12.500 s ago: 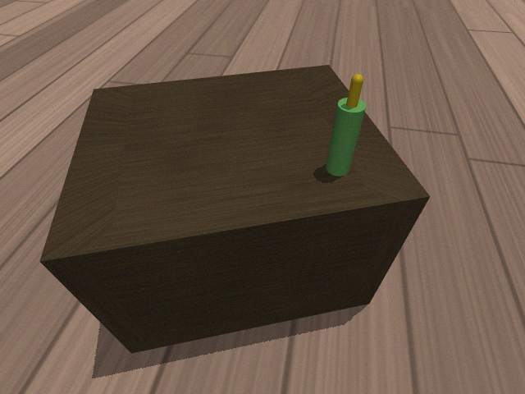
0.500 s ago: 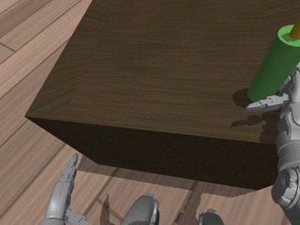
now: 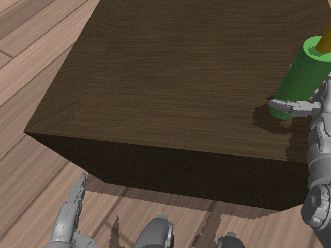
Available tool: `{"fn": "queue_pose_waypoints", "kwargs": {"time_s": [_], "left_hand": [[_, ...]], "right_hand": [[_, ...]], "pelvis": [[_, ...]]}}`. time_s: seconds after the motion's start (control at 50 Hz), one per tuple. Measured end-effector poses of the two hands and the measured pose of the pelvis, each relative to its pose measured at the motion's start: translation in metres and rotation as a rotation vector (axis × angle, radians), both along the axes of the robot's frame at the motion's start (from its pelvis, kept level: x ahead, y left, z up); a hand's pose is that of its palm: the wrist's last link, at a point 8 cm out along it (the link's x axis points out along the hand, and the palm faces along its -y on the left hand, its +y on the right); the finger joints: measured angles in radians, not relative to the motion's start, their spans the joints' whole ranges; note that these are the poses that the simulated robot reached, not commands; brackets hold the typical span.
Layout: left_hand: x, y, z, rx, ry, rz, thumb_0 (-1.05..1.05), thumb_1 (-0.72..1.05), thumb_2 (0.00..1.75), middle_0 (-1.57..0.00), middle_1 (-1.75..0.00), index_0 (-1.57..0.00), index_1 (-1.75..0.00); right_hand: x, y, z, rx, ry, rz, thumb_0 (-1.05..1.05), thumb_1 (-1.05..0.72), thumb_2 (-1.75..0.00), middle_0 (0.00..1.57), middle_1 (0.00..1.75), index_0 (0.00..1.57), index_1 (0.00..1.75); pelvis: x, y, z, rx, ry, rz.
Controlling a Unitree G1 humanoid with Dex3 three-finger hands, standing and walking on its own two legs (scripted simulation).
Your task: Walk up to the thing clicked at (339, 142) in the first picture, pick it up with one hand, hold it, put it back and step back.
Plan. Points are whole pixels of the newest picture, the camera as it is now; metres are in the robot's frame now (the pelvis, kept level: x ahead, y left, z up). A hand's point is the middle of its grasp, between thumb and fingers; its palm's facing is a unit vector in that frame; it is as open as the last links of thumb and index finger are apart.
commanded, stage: close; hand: right
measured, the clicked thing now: (306, 73) +0.51 -0.20 +0.11
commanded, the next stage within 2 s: settle in 0.08 s
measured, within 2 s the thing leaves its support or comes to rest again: leaves its support in 0.62 s
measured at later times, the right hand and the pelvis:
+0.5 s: hand (295, 96) +0.49 -0.20 +0.05, palm faces +0.12 +0.99 +0.00, open 9.3 cm; pelvis +0.00 +0.00 +0.01, yaw +0 degrees
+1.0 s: hand (307, 89) +0.48 -0.21 +0.09, palm faces +0.11 +0.99 +0.01, open 9.4 cm; pelvis +0.00 +0.00 +0.03, yaw +0 degrees
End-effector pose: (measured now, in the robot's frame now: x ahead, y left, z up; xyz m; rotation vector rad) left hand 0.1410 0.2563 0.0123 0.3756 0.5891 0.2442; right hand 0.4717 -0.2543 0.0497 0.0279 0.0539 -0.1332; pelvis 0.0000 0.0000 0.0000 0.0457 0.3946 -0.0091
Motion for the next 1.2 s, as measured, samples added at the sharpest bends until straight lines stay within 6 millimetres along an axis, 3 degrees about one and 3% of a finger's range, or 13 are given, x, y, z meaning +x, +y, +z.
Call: {"fn": "queue_pose_waypoints", "kwargs": {"time_s": [0.04,0.22,0.42,0.7,0.94,1.2], "left_hand": [[0.001,-0.002,-0.001,-0.009,0.001,-0.004,-0.01,-0.54,0.05,-0.06,-0.05,-0.05,-0.04],[-0.001,0.004,0.001,-0.01,0.005,0.014,-0.01,-0.53,0.04,-0.06,-0.05,-0.05,-0.04],[0.0,0.004,0.0,-0.017,0.026,0.019,-0.01,-0.54,0.05,-0.07,-0.05,-0.06,-0.05],[0.005,0.0,0.005,-0.039,0.03,0.01,-0.01,-0.54,0.06,-0.07,-0.05,-0.06,-0.05],[-0.001,0.0,0.007,-0.039,0.029,0.016,-0.01,-0.53,0.05,-0.06,-0.05,-0.06,-0.05],[-0.001,0.0,0.013,-0.042,0.008,0.026,-0.01,-0.53,0.05,-0.06,-0.05,-0.06,-0.05]], "right_hand": [[0.0,0.0,0.002,-0.001,-0.008,0.0,-0.01,0.15,-0.45,0.83,0.67,0.93,0.69],[0.0,0.0,0.002,-0.005,0.02,0.005,0.0,0.19,-0.79,0.77,0.83,0.86,0.86],[-0.004,0.003,0.003,-0.012,0.056,0.017,-0.02,0.29,-0.97,0.72,1.01,0.81,1.04],[-0.019,0.007,0.017,-0.013,0.086,0.014,-0.02,0.34,-1.04,0.72,1.05,0.8,1.08],[-0.018,-0.002,0.041,-0.019,0.061,0.017,-0.02,0.35,-1.05,0.71,1.06,0.8,1.1],[-0.02,-0.001,0.051,-0.008,0.058,0.019,-0.02,0.36,-1.07,0.7,1.09,0.78,1.12]], "pelvis": [[0.001,0.0,0.0,-0.001,-0.001,-0.001],[0.002,0.001,0.003,-0.003,-0.008,-0.001],[0.004,0.002,0.009,-0.006,-0.024,-0.001],[0.004,0.002,0.025,-0.008,-0.083,-0.001],[0.001,-0.002,0.032,-0.01,-0.106,-0.003],[0.001,-0.004,0.038,-0.013,-0.123,-0.001]]}}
